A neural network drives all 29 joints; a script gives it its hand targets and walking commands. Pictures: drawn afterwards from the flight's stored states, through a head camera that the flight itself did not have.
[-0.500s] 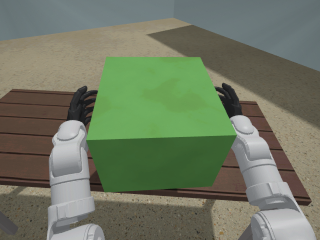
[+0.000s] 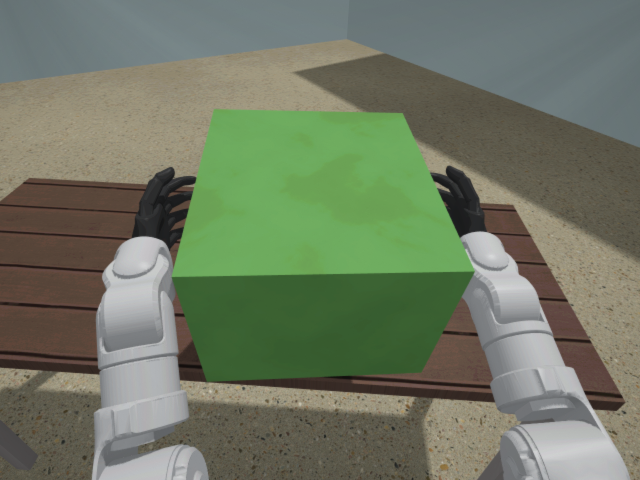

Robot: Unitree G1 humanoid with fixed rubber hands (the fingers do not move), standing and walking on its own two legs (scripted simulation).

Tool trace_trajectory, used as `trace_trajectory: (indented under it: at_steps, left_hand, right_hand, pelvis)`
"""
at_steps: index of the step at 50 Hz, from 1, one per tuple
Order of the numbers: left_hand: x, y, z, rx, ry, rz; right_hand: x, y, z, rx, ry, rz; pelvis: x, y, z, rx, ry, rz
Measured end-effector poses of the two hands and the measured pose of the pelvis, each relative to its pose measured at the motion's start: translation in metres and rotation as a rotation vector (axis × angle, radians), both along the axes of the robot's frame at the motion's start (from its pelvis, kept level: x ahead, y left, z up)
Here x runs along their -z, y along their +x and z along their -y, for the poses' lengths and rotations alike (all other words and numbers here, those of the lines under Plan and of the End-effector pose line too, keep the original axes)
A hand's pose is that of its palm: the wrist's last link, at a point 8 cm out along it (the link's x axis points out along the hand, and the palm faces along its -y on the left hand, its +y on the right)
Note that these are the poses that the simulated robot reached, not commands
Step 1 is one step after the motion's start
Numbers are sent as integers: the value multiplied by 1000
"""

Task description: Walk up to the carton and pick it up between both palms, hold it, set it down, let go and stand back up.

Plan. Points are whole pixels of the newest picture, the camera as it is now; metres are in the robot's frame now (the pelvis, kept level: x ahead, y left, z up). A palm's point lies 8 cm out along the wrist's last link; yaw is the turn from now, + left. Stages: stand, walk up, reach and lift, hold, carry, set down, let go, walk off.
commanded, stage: hold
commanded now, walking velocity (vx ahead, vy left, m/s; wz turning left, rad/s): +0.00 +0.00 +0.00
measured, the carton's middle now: (313, 235) +0.41 +0.00 +0.15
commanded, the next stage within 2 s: none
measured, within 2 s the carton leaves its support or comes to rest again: neither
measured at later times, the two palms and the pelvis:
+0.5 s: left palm (160, 237) +0.36 +0.18 +0.19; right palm (466, 226) +0.37 -0.18 +0.19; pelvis +0.01 -0.01 +0.00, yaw +0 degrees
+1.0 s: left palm (157, 237) +0.35 +0.19 +0.20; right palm (465, 230) +0.36 -0.18 +0.19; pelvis +0.00 +0.00 +0.00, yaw +0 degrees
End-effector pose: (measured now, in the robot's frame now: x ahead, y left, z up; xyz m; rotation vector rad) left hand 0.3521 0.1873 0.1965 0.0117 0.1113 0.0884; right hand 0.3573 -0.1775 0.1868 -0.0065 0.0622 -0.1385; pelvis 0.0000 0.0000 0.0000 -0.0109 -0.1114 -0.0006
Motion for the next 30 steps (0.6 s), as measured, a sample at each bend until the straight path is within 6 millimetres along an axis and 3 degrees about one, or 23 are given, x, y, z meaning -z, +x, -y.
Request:
trace_trajectory:
  at_steps: [11, 22, 30]
  left_hand:
    - [6, 8, 7, -1, 0, -34]
    - [1, 3, 6, -17, 0, 1]
    - [6, 2, 3, -11, 1, -24]
  right_hand:
    - [6, 7, 7, -5, -16, -32]
    - [-3, 8, 6, -14, -12, 4]
    - [4, 6, 3, -11, -6, -20]
  pelvis:
    - [0, 2, 3, 7, 1, -11]
    - [0, 9, 9, 0, -2, 4]
    - [0, 7, 8, -6, -1, 11]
